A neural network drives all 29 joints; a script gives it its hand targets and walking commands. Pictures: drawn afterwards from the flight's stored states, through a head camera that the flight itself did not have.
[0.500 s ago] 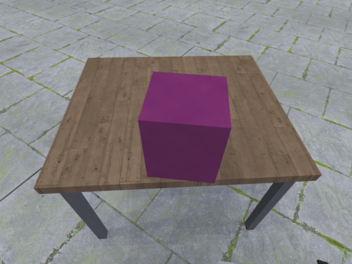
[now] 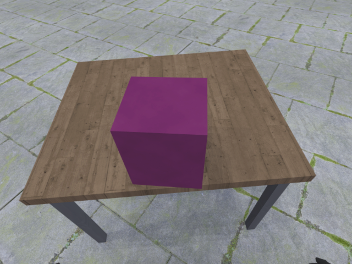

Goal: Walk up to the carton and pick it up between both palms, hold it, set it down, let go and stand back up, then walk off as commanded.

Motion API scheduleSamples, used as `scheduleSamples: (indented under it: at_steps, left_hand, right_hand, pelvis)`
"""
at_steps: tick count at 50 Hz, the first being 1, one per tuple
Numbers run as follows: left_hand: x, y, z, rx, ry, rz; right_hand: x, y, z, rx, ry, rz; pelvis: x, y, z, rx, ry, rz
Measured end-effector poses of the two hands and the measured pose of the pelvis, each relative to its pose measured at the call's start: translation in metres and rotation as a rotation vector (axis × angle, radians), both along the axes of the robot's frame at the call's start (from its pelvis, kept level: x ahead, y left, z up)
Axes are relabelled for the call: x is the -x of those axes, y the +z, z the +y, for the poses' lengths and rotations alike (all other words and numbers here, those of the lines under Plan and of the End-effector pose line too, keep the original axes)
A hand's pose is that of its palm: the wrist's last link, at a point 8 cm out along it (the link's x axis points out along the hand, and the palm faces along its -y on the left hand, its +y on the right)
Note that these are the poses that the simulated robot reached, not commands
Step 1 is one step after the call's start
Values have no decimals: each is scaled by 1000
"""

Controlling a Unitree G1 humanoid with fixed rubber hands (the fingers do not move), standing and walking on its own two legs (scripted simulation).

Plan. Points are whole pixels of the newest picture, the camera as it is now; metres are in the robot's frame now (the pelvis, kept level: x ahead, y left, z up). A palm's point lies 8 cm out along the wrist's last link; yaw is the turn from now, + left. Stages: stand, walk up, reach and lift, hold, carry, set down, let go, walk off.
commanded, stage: walk up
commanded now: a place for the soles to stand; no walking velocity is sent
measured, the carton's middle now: (167, 134) +0.47 +0.04 +0.00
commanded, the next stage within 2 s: none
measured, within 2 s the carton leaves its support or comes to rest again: neither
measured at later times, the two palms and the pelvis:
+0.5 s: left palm out of the picture +0.12 +0.34 -0.08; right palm out of the picture +0.11 -0.29 -0.08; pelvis +0.02 +0.03 +0.00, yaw +0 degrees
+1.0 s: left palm out of the picture +0.15 +0.33 -0.08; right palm out of the picture +0.15 -0.30 -0.08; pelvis +0.05 +0.01 +0.00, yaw +0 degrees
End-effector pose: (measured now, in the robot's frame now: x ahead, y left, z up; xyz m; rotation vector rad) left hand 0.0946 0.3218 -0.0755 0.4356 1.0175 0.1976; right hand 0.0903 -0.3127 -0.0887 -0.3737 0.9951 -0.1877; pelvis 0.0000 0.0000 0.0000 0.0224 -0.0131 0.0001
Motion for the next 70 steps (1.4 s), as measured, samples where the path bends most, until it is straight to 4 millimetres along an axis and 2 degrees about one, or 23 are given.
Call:
scheduleSamples:
  at_steps: [7, 14, 17, 21, 28, 37, 47, 55, 70]
  left_hand:
    - [-11, 5, -14, 4, -13, -41]
    - [-13, 21, 1, -20, -9, -44]
    - [-17, 17, 12, -16, -11, -54]
    - [-23, -2, 24, 7, 5, -53]
    - [-29, -8, 17, 37, 0, -17]
    - [-36, -2, 1, 23, -6, -24]
    - [-54, -1, 4, 21, -12, -27]
    - [-61, -1, 3, 21, -14, -32]
    - [-59, 0, 5, 25, -14, -46]
  right_hand:
    - [-10, 2, -10, -5, 0, -19]
    - [-20, 5, 4, -24, 7, -19]
    - [-23, 7, 12, -12, 6, -30]
    - [-21, 2, 24, 8, 8, -27]
    - [-18, 12, 21, 27, -3, -19]
    - [-26, 6, 5, 11, -6, 8]
    - [-50, 5, 11, 5, 7, 3]
    - [-68, 8, 12, 4, 17, -29]
    - [-68, 10, 14, 8, 15, -46]
  pelvis:
    - [-5, 2, -10, -6, -3, -13]
    - [-11, 10, 1, -18, 6, -12]
    - [-14, 8, 10, -4, 6, -23]
    - [-17, -4, 23, -4, 12, -39]
    - [-21, 2, 22, 17, -6, -26]
    - [-28, 3, 5, 8, -3, -13]
    - [-45, 2, 8, 18, -1, -2]
    - [-49, 3, 8, 18, -1, 0]
    - [-45, 3, 10, 21, -1, -19]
